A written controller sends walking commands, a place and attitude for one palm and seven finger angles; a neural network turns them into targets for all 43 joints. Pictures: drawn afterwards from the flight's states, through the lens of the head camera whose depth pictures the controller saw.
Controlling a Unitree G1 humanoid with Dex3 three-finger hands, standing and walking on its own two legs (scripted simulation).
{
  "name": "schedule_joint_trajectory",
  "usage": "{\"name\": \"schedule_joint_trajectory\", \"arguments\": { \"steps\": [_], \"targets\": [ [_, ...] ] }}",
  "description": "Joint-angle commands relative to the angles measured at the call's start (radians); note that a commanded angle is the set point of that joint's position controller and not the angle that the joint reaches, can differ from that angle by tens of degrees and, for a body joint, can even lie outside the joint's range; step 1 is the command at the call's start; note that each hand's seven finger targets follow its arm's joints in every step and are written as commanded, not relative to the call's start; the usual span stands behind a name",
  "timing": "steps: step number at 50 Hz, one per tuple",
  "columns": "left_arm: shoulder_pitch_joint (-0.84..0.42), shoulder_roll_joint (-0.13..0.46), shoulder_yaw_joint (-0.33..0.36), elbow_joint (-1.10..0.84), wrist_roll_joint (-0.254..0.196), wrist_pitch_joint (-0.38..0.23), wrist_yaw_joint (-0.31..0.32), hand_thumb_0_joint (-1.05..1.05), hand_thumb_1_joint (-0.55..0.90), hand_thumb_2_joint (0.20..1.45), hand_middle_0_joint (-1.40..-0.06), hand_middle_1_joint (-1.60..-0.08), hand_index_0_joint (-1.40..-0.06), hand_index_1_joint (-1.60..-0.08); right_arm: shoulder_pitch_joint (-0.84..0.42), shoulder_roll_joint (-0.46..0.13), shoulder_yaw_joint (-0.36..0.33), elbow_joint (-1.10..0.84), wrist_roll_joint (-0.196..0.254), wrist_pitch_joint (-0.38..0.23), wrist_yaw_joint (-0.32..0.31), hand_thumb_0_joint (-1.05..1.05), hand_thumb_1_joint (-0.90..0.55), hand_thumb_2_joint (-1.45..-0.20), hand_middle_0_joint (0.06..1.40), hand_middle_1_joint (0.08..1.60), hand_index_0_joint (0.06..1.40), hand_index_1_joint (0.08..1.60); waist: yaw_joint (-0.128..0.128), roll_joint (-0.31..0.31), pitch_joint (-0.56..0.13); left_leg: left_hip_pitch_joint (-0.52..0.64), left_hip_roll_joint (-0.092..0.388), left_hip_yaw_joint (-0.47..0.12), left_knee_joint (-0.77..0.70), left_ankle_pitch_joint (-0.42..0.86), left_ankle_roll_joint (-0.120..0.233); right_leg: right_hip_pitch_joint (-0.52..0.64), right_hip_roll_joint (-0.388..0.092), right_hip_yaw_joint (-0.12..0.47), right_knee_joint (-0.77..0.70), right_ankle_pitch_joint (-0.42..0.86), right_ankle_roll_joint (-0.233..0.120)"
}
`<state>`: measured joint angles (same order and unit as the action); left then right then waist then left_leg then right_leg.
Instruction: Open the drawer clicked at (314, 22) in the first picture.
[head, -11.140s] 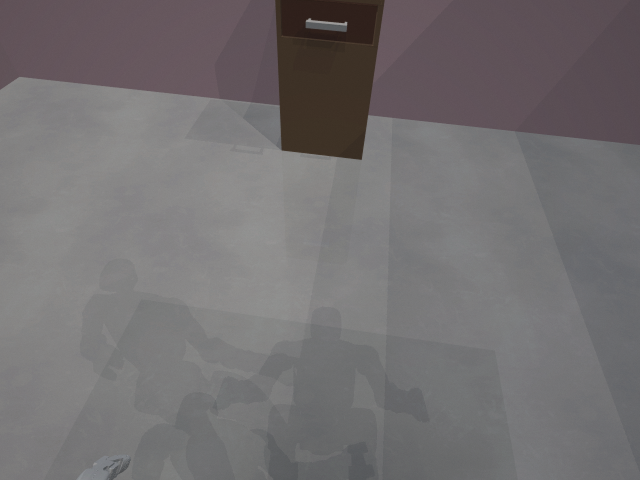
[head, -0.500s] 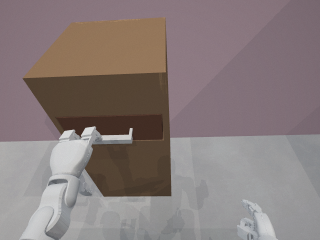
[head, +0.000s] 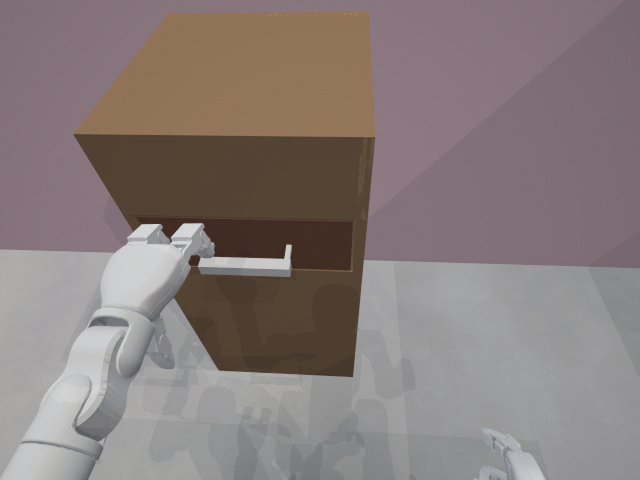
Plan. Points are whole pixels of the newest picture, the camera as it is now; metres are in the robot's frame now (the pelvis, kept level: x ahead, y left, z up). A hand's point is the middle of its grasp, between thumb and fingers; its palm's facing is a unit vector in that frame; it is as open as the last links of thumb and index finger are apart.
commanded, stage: raise the hand with hooked fingers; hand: left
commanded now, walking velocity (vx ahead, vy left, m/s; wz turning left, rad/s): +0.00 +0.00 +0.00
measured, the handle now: (247, 257) +0.49 +0.20 -0.10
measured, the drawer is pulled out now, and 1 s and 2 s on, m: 0.00 0.00 0.00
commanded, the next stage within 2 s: move the hooked fingers above the handle in 0.10 s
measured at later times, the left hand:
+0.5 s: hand (191, 285) +0.33 +0.21 +0.05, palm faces +0.01 -0.06 -1.00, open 13.8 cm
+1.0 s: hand (211, 268) +0.38 +0.21 +0.01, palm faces -0.02 -0.03 -1.00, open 13.8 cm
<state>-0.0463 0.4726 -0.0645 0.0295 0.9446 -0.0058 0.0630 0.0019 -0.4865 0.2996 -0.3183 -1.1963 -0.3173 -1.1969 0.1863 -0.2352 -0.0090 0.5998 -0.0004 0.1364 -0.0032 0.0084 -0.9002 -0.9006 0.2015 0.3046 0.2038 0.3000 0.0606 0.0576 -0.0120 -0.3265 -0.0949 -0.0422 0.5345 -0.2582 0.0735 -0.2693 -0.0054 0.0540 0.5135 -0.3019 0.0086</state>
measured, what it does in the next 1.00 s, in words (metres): stands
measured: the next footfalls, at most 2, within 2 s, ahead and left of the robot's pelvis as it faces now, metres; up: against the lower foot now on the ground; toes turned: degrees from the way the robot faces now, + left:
none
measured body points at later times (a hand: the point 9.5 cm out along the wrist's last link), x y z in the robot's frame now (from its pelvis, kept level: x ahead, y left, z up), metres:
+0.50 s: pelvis +0.00 -0.04 +0.00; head +0.02 -0.06 +0.44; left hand +0.32 +0.21 +0.11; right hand +0.17 -0.27 -0.12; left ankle +0.01 +0.07 -0.73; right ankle -0.02 -0.15 -0.73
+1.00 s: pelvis +0.02 -0.05 -0.02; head +0.07 -0.07 +0.43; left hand +0.38 +0.21 +0.07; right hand +0.13 -0.31 -0.15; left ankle +0.01 +0.07 -0.73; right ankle -0.02 -0.15 -0.73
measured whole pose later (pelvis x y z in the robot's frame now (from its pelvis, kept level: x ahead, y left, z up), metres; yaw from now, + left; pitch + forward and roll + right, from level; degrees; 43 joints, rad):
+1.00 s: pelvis +0.02 -0.05 -0.02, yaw -1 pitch +12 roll +0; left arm -0.29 0.46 -0.01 0.51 1.00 0.00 0.24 0.00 -0.49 0.30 -0.32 -1.20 -0.32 -1.20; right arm 0.23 -0.25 -0.06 0.64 0.02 0.15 -0.04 0.01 -0.90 -0.90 0.20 0.30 0.20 0.30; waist 0.00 0.05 -0.11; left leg -0.55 -0.04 -0.04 0.70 -0.36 0.02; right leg -0.51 0.05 0.05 0.70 -0.40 -0.03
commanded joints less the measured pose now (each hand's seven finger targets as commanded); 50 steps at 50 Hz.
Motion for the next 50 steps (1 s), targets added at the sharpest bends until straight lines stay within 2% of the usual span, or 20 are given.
{"name": "schedule_joint_trajectory", "arguments": {
  "steps": [1, 3, 7, 10, 12, 15, 16, 18, 21, 23, 26, 29, 32, 38, 40, 41, 44, 47, 49, 50],
  "targets": [
    [-0.287, 0.210, 0.174, -0.214, -0.003, -0.008, 0.122, 0.000, -0.500, 0.300, -0.300, -1.200, -0.300, -1.200, -0.107, -0.115, -0.049, -0.143, -0.001, -0.054, -0.006, 0.000, -0.900, -0.900, 0.200, 0.300, 0.200, 0.300, 0.015, 0.056, -0.293, 0.228, 0.089, -0.067, -0.053, 0.418, -0.087, -0.029, 0.050, -0.087, -0.021, 0.179, -0.061],
    [-0.270, 0.203, 0.169, -0.173, -0.005, 0.018, 0.132, 0.000, -0.500, 0.300, -0.300, -1.200, -0.300, -1.200, -0.105, -0.120, -0.052, -0.137, 0.004, -0.050, -0.006, 0.000, -0.900, -0.900, 0.200, 0.300, 0.200, 0.300, 0.011, 0.023, -0.284, 0.200, 0.084, -0.060, -0.060, 0.364, -0.084, -0.024, 0.053, -0.087, -0.022, 0.164, -0.062],
    [-0.264, 0.145, 0.085, -0.145, -0.013, 0.068, 0.109, 0.000, -0.500, 0.300, -0.300, -1.200, -0.300, -1.200, -0.116, -0.126, -0.051, -0.140, 0.016, -0.046, -0.009, 0.000, -0.900, -0.900, 0.200, 0.300, 0.200, 0.300, -0.009, -0.008, -0.257, 0.168, 0.077, -0.041, -0.075, 0.271, -0.067, -0.023, 0.048, -0.086, -0.031, 0.144, -0.057],
    [-0.275, 0.156, 0.072, -0.163, -0.011, 0.078, 0.080, 0.000, -0.500, 0.300, -0.300, -1.200, -0.300, -1.200, -0.124, -0.126, -0.047, -0.148, 0.015, -0.045, -0.017, 0.000, -0.900, -0.900, 0.200, 0.300, 0.200, 0.300, -0.013, -0.013, -0.276, 0.173, 0.072, -0.031, -0.076, 0.234, -0.053, 0.000, 0.044, -0.079, -0.038, 0.133, -0.054],
    [-0.343, 0.144, 0.048, -0.105, -0.001, 0.074, 0.070, 0.000, -0.500, 0.300, -0.300, -1.200, -0.300, -1.200, -0.120, -0.125, -0.040, -0.139, 0.014, -0.044, -0.028, 0.000, -0.900, -0.900, 0.200, 0.300, 0.200, 0.300, -0.031, -0.048, -0.225, 0.145, 0.066, -0.019, -0.073, 0.183, -0.043, -0.033, 0.045, -0.080, -0.046, 0.111, -0.052],
    [-0.405, 0.219, 0.117, -0.023, 0.017, 0.041, 0.075, 0.000, -0.500, 0.300, -0.300, -1.200, -0.300, -1.200, -0.107, -0.125, -0.034, -0.126, 0.014, -0.046, -0.043, 0.000, -0.900, -0.900, 0.200, 0.300, 0.200, 0.300, -0.023, -0.060, -0.181, 0.103, 0.058, -0.008, -0.072, 0.136, -0.035, -0.041, 0.046, -0.075, -0.050, 0.081, -0.056],
    [-0.416, 0.226, 0.125, -0.017, 0.018, 0.028, 0.080, 0.000, -0.500, 0.300, -0.300, -1.200, -0.300, -1.200, -0.105, -0.123, -0.034, -0.129, 0.013, -0.046, -0.048, 0.000, -0.900, -0.900, 0.200, 0.300, 0.200, 0.300, -0.016, -0.050, -0.211, 0.105, 0.051, -0.003, -0.063, 0.151, -0.031, -0.027, 0.045, -0.070, -0.045, 0.097, -0.056],
    [-0.452, 0.305, 0.198, 0.018, 0.029, 0.005, 0.098, 0.000, -0.500, 0.300, -0.300, -1.200, -0.300, -1.200, -0.098, -0.125, -0.035, -0.119, 0.010, -0.044, -0.058, 0.000, -0.900, -0.900, 0.200, 0.300, 0.200, 0.300, -0.006, -0.026, -0.240, 0.087, 0.043, 0.004, -0.048, 0.161, -0.032, -0.006, 0.045, -0.060, -0.037, 0.110, -0.058],
    [-0.441, 0.242, 0.164, 0.037, 0.023, -0.021, 0.121, 0.000, -0.500, 0.300, -0.300, -1.200, -0.300, -1.200, -0.099, -0.109, -0.040, -0.128, 0.013, -0.052, -0.057, 0.000, -0.900, -0.900, 0.200, 0.300, 0.200, 0.300, -0.004, 0.017, -0.279, 0.088, 0.035, 0.015, -0.018, 0.199, -0.031, -0.008, 0.042, -0.054, -0.013, 0.168, -0.058],
    [-0.415, 0.265, 0.194, 0.106, 0.018, -0.017, 0.129, 0.000, -0.500, 0.300, -0.300, -1.200, -0.300, -1.200, -0.083, -0.116, -0.046, -0.120, 0.014, -0.049, -0.058, 0.000, -0.900, -0.900, 0.200, 0.300, 0.200, 0.300, -0.008, 0.000, -0.281, 0.057, 0.032, 0.024, -0.002, 0.199, -0.030, -0.006, 0.045, -0.049, -0.007, 0.187, -0.056],
    [-0.423, 0.203, 0.128, 0.143, 0.015, -0.012, 0.119, 0.000, -0.500, 0.300, -0.300, -1.200, -0.300, -1.200, -0.074, -0.124, -0.051, -0.124, 0.018, -0.050, -0.053, 0.000, -0.900, -0.900, 0.200, 0.300, 0.200, 0.300, -0.027, -0.041, -0.268, 0.027, 0.034, 0.036, 0.021, 0.202, -0.026, -0.035, 0.041, -0.045, 0.007, 0.226, -0.049],
    [-0.415, 0.215, 0.128, 0.175, 0.011, -0.009, 0.105, 0.000, -0.500, 0.300, -0.300, -1.200, -0.300, -1.200, -0.058, -0.135, -0.057, -0.126, 0.019, -0.045, -0.055, 0.000, -0.900, -0.900, 0.200, 0.300, 0.200, 0.300, -0.032, -0.082, -0.296, -0.002, 0.029, 0.045, 0.046, 0.209, -0.018, -0.016, 0.036, -0.030, 0.019, 0.285, -0.041],
    [-0.469, 0.216, 0.120, 0.138, 0.014, -0.042, 0.102, 0.000, -0.500, 0.300, -0.300, -1.200, -0.300, -1.200, -0.045, -0.136, -0.067, -0.122, 0.014, -0.043, -0.057, 0.000, -0.900, -0.900, 0.200, 0.300, 0.200, 0.300, -0.041, -0.084, -0.332, -0.006, 0.026, 0.047, 0.071, 0.236, -0.014, -0.016, 0.031, -0.023, 0.044, 0.351, -0.038],
    [-0.529, 0.294, 0.215, 0.139, 0.043, -0.108, 0.178, 0.000, -0.500, 0.300, -0.300, -1.200, -0.300, -1.200, -0.005, -0.132, -0.081, -0.088, 0.003, -0.042, -0.064, 0.000, -0.900, -0.900, 0.200, 0.300, 0.200, 0.300, -0.033, -0.028, -0.399, -0.023, 0.027, 0.043, 0.116, 0.287, -0.016, -0.039, 0.034, -0.020, 0.096, 0.394, -0.045],
    [-0.504, 0.293, 0.232, 0.191, 0.053, -0.096, 0.215, 0.000, -0.500, 0.300, -0.300, -1.200, -0.300, -1.200, -0.004, -0.128, -0.084, -0.085, 0.007, -0.039, -0.062, 0.000, -0.900, -0.900, 0.200, 0.300, 0.200, 0.300, -0.031, -0.024, -0.390, -0.048, 0.027, 0.046, 0.126, 0.289, -0.019, -0.053, 0.035, -0.021, 0.108, 0.406, -0.046],
    [-0.507, 0.261, 0.207, 0.220, 0.054, -0.082, 0.226, 0.000, -0.500, 0.300, -0.300, -1.200, -0.300, -1.200, 0.001, -0.127, -0.084, -0.082, 0.009, -0.039, -0.059, 0.000, -0.900, -0.900, 0.200, 0.300, 0.200, 0.300, -0.038, -0.025, -0.387, -0.056, 0.028, 0.051, 0.130, 0.282, -0.020, -0.065, 0.036, -0.026, 0.113, 0.402, -0.045],
    [-0.488, 0.249, 0.192, 0.293, 0.060, -0.028, 0.245, 0.000, -0.500, 0.300, -0.300, -1.200, -0.300, -1.200, 0.014, -0.135, -0.087, -0.084, 0.014, -0.031, -0.052, 0.000, -0.900, -0.900, 0.200, 0.300, 0.200, 0.300, -0.036, -0.030, -0.397, -0.079, 0.031, 0.058, 0.132, 0.289, -0.025, -0.063, 0.041, -0.032, 0.124, 0.402, -0.047],
    [-0.466, 0.222, 0.155, 0.323, 0.057, 0.019, 0.226, 0.000, -0.500, 0.300, -0.300, -1.200, -0.300, -1.200, 0.019, -0.144, -0.089, -0.091, 0.018, -0.024, -0.047, 0.000, -0.900, -0.900, 0.200, 0.300, 0.200, 0.300, -0.043, -0.067, -0.429, -0.071, 0.035, 0.065, 0.138, 0.321, -0.023, -0.043, 0.041, -0.030, 0.124, 0.457, -0.041],
    [-0.494, 0.170, 0.097, 0.321, 0.044, 0.027, 0.199, 0.000, -0.500, 0.300, -0.300, -1.200, -0.300, -1.200, 0.031, -0.148, -0.090, -0.096, 0.020, -0.021, -0.048, 0.000, -0.900, -0.900, 0.200, 0.300, 0.200, 0.300, -0.065, -0.082, -0.420, -0.062, 0.037, 0.062, 0.138, 0.316, -0.018, -0.051, 0.042, -0.032, 0.119, 0.457, -0.039],
    [-0.516, 0.187, 0.104, 0.322, 0.047, 0.020, 0.187, 0.000, -0.500, 0.300, -0.300, -1.200, -0.300, -1.200, 0.032, -0.151, -0.090, -0.089, 0.019, -0.021, -0.049, 0.000, -0.900, -0.900, 0.200, 0.300, 0.200, 0.300, -0.068, -0.094, -0.419, -0.055, 0.041, 0.060, 0.139, 0.323, -0.017, -0.060, 0.042, -0.032, 0.120, 0.459, -0.037]
  ]
}}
